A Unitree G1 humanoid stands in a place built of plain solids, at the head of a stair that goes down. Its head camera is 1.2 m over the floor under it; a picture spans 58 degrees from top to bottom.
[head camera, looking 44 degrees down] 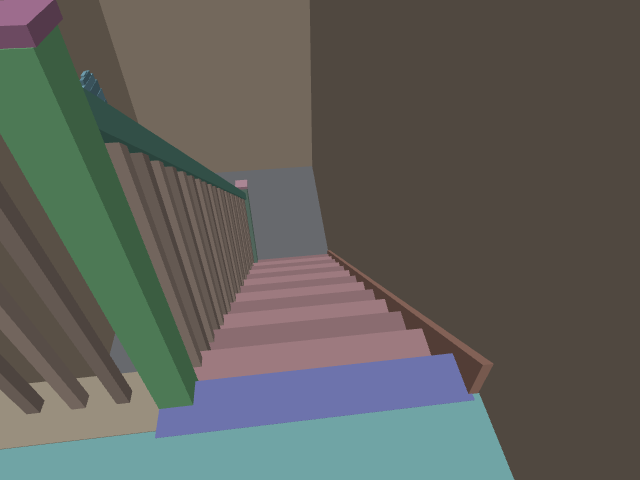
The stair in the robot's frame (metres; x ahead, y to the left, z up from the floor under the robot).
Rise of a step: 0.19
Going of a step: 0.23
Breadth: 0.89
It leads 7 degrees to the left of straight ahead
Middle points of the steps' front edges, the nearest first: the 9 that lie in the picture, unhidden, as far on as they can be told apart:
0.68 -0.02 0.00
0.90 0.05 -0.19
1.12 0.08 -0.38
1.35 0.11 -0.58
1.57 0.13 -0.77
1.79 0.16 -0.96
2.02 0.19 -1.16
2.24 0.21 -1.35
2.47 0.24 -1.54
